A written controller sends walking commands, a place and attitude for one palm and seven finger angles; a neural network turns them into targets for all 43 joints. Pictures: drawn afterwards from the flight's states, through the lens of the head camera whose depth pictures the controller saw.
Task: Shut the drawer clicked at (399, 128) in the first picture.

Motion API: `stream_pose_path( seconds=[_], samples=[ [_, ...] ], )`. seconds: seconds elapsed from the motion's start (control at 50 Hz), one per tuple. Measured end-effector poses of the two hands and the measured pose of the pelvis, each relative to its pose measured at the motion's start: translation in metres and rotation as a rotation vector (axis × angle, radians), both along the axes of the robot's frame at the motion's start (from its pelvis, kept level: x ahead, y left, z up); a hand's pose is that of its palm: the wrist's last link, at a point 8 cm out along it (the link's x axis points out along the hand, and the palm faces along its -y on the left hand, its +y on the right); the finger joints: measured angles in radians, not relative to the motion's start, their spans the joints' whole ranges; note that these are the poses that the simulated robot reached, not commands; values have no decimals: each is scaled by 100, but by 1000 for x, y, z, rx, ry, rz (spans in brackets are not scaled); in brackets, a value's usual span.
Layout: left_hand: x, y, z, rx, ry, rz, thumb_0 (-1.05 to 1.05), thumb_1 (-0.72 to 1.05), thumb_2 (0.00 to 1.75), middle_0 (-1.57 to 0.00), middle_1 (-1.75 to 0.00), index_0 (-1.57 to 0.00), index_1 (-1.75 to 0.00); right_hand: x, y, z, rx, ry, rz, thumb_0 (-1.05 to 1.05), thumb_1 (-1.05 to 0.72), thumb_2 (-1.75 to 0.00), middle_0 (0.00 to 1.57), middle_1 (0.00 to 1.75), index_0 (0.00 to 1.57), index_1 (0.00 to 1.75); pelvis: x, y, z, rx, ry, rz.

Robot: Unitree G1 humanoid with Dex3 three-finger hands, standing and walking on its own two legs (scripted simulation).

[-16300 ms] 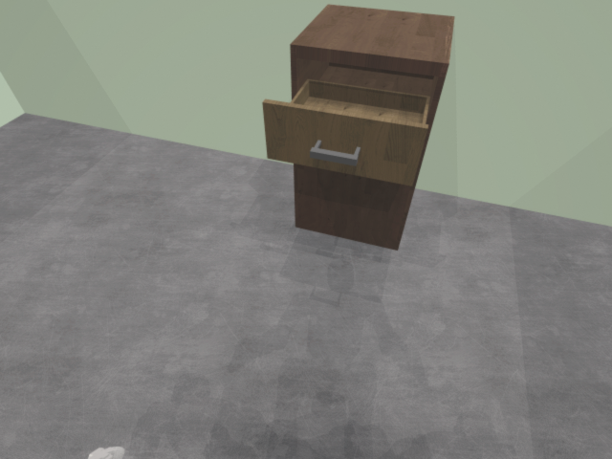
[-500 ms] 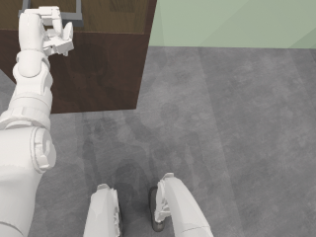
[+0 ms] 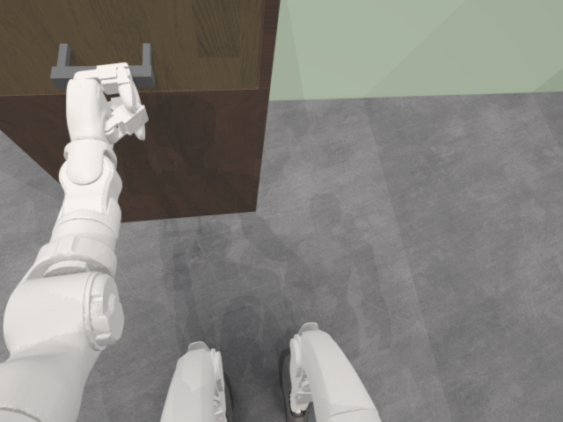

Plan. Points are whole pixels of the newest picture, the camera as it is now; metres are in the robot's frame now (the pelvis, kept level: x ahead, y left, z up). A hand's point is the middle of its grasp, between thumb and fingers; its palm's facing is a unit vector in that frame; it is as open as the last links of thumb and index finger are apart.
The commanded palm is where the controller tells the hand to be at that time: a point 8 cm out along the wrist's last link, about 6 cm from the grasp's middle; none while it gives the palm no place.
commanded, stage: pull the fist back off the drawer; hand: left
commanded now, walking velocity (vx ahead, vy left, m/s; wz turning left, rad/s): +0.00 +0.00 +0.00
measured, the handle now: (105, 64) +0.61 +0.18 +0.04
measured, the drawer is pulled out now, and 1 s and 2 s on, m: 0.00 0.00 0.00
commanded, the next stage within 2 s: draw the hand back to the body in 0.06 s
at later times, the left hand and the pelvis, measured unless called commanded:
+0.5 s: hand (78, 144) +0.43 +0.18 +0.11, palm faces +0.05 -1.00 -0.04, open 3.3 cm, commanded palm +0.40 +0.22 +0.12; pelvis +0.06 +0.00 +0.07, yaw +1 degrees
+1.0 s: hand out of the picture +0.31 +0.22 +0.21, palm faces +0.26 -0.92 -0.30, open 3.3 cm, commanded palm +0.27 +0.26 +0.23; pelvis +0.06 +0.00 +0.12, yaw +3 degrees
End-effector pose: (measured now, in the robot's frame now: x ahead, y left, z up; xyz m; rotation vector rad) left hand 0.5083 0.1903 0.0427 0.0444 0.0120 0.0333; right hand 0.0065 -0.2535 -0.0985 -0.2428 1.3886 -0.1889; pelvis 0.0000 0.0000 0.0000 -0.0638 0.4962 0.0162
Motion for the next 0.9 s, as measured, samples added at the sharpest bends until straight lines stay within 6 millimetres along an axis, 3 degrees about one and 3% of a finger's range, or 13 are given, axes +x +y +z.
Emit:
stream_pose_path(
  seconds=[0.2,0.26,0.44,0.62,0.7,0.9],
  samples=[
    [0,7,-2,2,-4,-2,0,83,89,-140,-160,-140,-160,46,-6,4,0,-49,10,0,-91,-90,20,30,21,30,21,-4,8,12,-5,-7],
    [-9,14,7,6,-33,4,0,84,88,-140,-160,-139,-160,59,-7,9,5,-71,-7,0,-91,-90,20,30,21,30,28,-4,14,15,-13,-14],
    [-81,34,58,6,18,2,2,89,89,-140,-160,-139,-160,123,5,53,61,-228,26,0,-91,-90,20,30,21,30,54,-2,60,25,-125,0],
    [-125,41,93,5,-32,-15,2,90,90,-141,-160,-140,-160,189,6,91,25,-463,115,0,-91,-90,20,30,21,30,57,1,76,26,-234,27],
    [-145,43,112,41,-31,-27,2,90,90,-141,-160,-140,-160,206,13,105,38,-546,124,1,-91,-90,20,30,20,30,58,3,83,33,-280,24],
    [-209,62,158,232,59,163,2,90,90,-141,-160,-140,-160,232,42,134,79,-637,150,1,-91,-90,20,30,21,30,62,4,110,55,-426,25]
  ],
)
